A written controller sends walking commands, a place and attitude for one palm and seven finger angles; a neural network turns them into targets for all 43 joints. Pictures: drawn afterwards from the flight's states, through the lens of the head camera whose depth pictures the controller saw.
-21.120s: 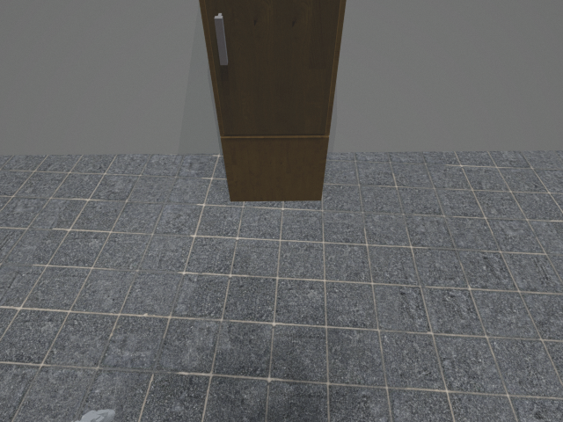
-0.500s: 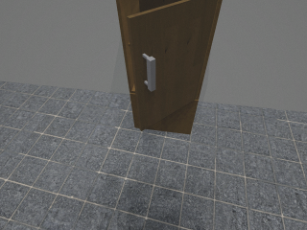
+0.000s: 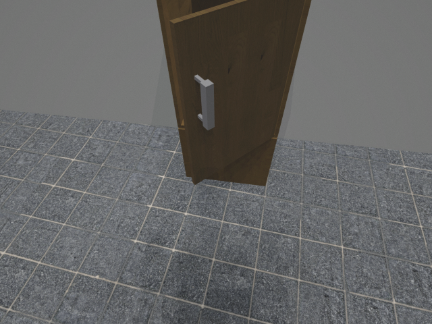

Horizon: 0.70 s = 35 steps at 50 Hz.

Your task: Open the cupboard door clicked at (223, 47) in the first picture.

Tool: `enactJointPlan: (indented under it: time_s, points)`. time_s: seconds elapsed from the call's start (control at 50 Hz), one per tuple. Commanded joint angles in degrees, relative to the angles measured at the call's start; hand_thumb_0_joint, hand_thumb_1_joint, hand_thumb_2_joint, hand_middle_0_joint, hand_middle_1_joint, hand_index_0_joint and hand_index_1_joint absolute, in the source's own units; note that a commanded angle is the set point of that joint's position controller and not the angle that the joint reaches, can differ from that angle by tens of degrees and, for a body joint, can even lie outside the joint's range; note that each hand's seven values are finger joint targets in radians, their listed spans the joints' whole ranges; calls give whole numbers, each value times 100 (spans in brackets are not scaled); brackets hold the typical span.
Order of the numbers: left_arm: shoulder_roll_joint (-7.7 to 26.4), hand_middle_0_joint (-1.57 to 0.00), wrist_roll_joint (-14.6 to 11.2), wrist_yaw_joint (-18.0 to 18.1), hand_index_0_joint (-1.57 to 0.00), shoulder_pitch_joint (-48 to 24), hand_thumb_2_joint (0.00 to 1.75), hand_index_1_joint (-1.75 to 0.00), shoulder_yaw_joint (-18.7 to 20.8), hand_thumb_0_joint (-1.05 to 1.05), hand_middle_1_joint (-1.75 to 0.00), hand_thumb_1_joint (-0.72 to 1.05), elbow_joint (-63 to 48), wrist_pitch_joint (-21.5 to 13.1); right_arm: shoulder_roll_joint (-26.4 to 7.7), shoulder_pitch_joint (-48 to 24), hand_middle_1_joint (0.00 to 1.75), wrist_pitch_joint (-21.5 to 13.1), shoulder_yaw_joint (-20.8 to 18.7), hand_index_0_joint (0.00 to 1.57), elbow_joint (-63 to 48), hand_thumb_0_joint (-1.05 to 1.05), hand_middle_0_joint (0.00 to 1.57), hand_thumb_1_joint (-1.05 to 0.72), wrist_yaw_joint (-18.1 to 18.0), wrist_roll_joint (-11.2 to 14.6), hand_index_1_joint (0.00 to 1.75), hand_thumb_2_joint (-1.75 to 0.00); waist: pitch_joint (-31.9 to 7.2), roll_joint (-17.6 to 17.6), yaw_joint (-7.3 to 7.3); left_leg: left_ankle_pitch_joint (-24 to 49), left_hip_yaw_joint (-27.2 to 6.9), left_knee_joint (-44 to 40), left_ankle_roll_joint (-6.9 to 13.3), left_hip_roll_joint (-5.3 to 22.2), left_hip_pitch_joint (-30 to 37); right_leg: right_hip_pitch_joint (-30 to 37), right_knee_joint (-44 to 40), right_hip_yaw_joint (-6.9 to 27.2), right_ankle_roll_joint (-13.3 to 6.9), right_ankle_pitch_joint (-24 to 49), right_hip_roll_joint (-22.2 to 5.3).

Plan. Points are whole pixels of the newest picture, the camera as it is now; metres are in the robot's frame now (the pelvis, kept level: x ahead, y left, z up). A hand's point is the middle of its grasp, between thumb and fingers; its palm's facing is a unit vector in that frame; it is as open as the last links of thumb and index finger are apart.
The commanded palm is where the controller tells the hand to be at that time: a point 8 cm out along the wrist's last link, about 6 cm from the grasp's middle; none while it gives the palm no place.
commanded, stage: look to check the result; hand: left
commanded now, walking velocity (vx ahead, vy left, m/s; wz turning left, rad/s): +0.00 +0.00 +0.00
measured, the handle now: (203, 102) +0.63 +0.07 +0.03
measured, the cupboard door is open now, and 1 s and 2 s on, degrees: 46 46 46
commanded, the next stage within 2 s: walk to a spot facing it in 0.20 s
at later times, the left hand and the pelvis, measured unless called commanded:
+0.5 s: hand out of the picture +0.08 +0.23 -0.17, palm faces -0.05 -0.95 -0.31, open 7.4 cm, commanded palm none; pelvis +0.01 +0.00 +0.00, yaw -4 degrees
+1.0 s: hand out of the picture +0.08 +0.17 -0.17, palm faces -0.27 -0.93 -0.25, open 7.4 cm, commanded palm none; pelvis -0.01 -0.01 +0.00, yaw -21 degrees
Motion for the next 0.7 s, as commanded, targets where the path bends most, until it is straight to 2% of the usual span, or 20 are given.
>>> enactJointPlan:
  time_s: [0.0, 0.18, 0.2, 0.28, 0.32, 0.34, 0.38, 0.44, 0.5, 0.54, 0.56, 0.58, 0.6, 0.62, 0.64, 0.66, 0.68]
  points:
    - [1136, -20, -14, 91, -20, -115, 90, -30, 196, 0, -30, 90, -288, -144, -1019, -68, 30, -124, -188, 20, -308, 0, 20, -90, -78, -8, 30, -90, -707, -120, -32, 892, -469, -135, 179, 566, 570, -128, -368, 517, -152, 1162, -788]
    - [1133, -20, -13, 96, -20, -89, 90, -30, 189, 0, -30, 90, -282, -147, -1018, -93, 30, -122, -198, 20, -313, 0, 20, -90, -88, -6, 30, -90, -605, -131, -38, 885, -458, -152, 171, 569, 613, -160, -421, 523, -140, 1193, -783]
    - [1133, -20, -14, 96, -20, -81, 90, -30, 188, 0, -30, 90, -280, -151, -1014, -76, 30, -127, -191, 20, -300, 0, 20, -90, -85, -5, 30, -90, -688, -127, -35, 900, -456, -157, 174, 573, 638, -107, -421, 532, -137, 1207, -790]
    - [1139, -20, -15, 101, -20, -78, 90, -30, 196, 0, -30, 90, -288, -160, -1026, -55, 30, -140, -196, 20, -314, 0, 20, -90, -97, -1, 30, -90, -761, -196, -44, 1062, -444, -134, 179, 597, 699, -41, -391, 519, -139, 1422, -790]
    - [1152, -20, -12, 99, -20, -90, 90, -30, 207, 0, -30, 90, -319, -147, -1033, -48, 30, -139, -211, 20, -321, 0, 20, -90, -105, -6, 30, -90, -693, -123, -42, 1093, -378, -103, 167, 614, 713, -108, -363, 560, -149, 1519, -777]
    - [1048, -20, -11, 101, -20, -67, 90, -30, 212, 0, -30, 90, -336, -110, -928, 43, 30, -122, -206, 20, -327, 0, 20, -90, -116, -17, 30, -90, -697, -181, -58, 1141, -312, -5, 146, 639, 726, -157, -272, 590, -148, 1658, -768]
    - [616, -20, -17, 126, -20, 200, 90, -30, 172, 0, -30, 90, -338, 14, -443, 323, 30, -42, -151, 20, -323, 0, 20, -90, -141, -22, 30, -90, -694, -133, -72, 1130, -87, 281, 81, 655, 707, -314, -31, 693, -112, 1926, -754]
    - [668, -20, 2, 104, -20, 286, 90, -30, 257, 0, -30, 90, -552, 140, -508, 483, 30, 49, -257, 20, -515, 0, 20, -90, -185, -19, 30, -90, -620, -208, -88, 791, 72, 496, 88, 731, 568, -593, 326, 812, -127, 1862, -655]
    - [605, -20, 23, 53, -20, 319, 90, -30, 323, 0, -30, 90, -827, 225, -621, 530, 30, 86, -366, 20, -770, 0, 20, -90, -220, -39, 30, -90, -534, 117, -95, 588, -65, 465, 259, 1018, 557, -1101, 863, 779, -111, 1458, -408]
    - [491, -20, 25, 8, -20, 358, 90, -30, 349, 0, -30, 90, -982, 264, -716, 551, 30, 88, -431, 20, -899, 0, 20, -90, -241, -63, 30, -90, -499, 548, -70, 472, -380, 233, 528, 1432, 456, -1417, 1611, 588, -56, 716, -167]
    - [411, -20, 19, -12, -20, 389, 90, -30, 360, 0, -30, 90, -1035, 282, -742, 546, 30, 74, -457, 20, -964, 0, 20, -90, -241, -63, 30, -90, -503, 858, -27, 601, -573, 60, 742, 1744, 369, -1520, 2199, 421, -31, -198, -68]
    - [340, -20, 23, -35, -20, 396, 90, -30, 377, 0, -30, 90, -1114, 322, -732, 539, 30, 56, -481, 20, -1017, 0, 20, -90, -239, -83, 30, -90, -503, 1013, -15, 725, -717, -93, 978, 2065, 202, -1585, 2790, 158, 25, -1396, -38]
    - [273, -20, 20, -59, -20, 392, 90, -30, 402, 0, -30, 90, -1186, 350, -744, 493, 30, 43, -482, 20, -1083, 0, 20, -90, -240, -101, 30, -90, -458, 1075, 5, 743, -672, -119, 1077, 2222, -28, -1537, 3029, 115, 16, -1814, -177]
    - [210, -20, 26, -84, -20, 527, 90, -30, 421, 0, -30, 90, -1200, 341, -688, 338, 30, 24, -480, 20, -1145, 0, 20, -90, -243, -115, 30, -90, -460, 948, 142, 978, -441, 113, 994, 2159, -256, -1246, 2758, 121, -14, -1698, -289]
    - [180, -20, 40, -106, -20, 848, 90, -30, 448, 0, -30, 90, -1146, 315, -667, 196, 30, 25, -479, 20, -1199, 0, 20, -90, -246, -111, 30, -90, -599, 644, 318, 1054, -94, 595, 780, 1917, -434, -761, 2124, 25, -16, -1153, -282]
    - [314, -20, 74, -99, -20, 1292, 90, -30, 510, 0, -30, 90, -1059, 276, -615, -45, 30, 57, -488, 20, -1308, 0, 20, -90, -244, -56, 30, -90, -612, -92, 559, 366, 279, 1437, 427, 1416, -879, -282, 1059, 323, -71, 157, -354]
    - [929, -20, 167, -11, -20, 1408, 90, -30, 638, 0, -30, 90, -1059, 204, -164, -13, 30, 98, -465, 20, -1463, 0, 20, -90, -229, 34, 30, -90, -554, -1990, 506, -1687, 952, 2897, -122, 306, -1863, -1, -190, 2426, -411, 1302, -1675]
